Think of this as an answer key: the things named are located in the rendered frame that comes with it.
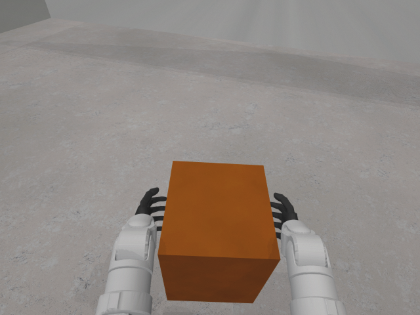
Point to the right robot hand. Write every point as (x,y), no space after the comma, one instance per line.
(287,211)

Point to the right robot forearm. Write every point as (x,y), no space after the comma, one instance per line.
(309,270)

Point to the left robot forearm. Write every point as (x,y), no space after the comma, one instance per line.
(130,272)

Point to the carton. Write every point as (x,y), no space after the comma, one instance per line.
(218,241)

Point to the left robot hand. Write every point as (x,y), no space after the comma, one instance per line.
(147,201)

